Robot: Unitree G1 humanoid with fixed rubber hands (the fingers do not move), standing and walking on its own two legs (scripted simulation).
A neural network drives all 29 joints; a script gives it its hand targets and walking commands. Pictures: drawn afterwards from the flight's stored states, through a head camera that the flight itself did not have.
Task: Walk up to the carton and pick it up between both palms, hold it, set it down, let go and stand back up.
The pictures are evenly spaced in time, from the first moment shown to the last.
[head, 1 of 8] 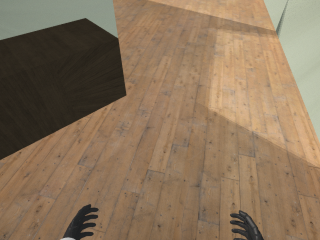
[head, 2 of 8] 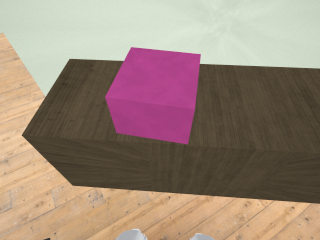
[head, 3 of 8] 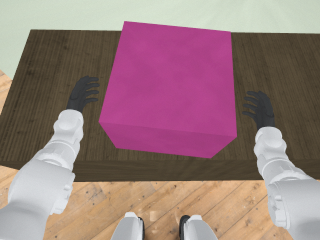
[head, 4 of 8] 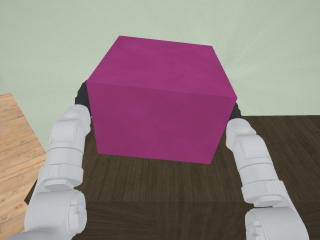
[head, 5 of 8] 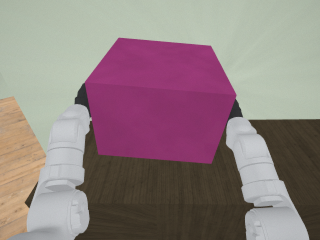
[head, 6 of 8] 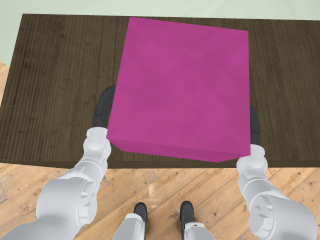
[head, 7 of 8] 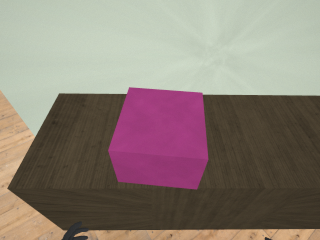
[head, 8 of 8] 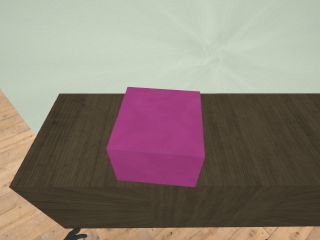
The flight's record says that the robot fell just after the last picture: no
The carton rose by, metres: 0.33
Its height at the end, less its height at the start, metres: +0.00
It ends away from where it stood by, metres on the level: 0.01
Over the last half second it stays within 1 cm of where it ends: yes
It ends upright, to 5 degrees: yes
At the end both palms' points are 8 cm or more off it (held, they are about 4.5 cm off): yes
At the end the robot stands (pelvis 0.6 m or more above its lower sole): yes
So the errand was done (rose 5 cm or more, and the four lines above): yes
